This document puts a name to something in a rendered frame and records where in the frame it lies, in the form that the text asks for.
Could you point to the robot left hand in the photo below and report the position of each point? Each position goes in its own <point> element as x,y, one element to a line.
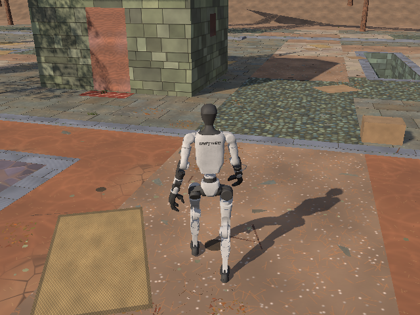
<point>172,200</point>

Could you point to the left robot forearm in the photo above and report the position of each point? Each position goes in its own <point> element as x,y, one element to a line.
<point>177,180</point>

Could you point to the robot right shin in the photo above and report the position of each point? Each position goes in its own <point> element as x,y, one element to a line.
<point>225,251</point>

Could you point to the robot right hand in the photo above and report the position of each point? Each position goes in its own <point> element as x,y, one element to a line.
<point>232,177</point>

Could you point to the right robot upper arm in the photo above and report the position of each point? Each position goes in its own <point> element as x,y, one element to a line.
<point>232,147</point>

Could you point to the robot shin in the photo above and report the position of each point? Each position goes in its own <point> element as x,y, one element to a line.
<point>225,251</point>
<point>194,227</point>

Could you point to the robot left shin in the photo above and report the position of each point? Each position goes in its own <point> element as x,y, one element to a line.
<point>194,227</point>

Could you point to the left robot upper arm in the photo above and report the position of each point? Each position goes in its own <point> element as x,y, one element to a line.
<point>185,150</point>

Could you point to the right robot forearm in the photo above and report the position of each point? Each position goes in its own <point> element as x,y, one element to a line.
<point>238,169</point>

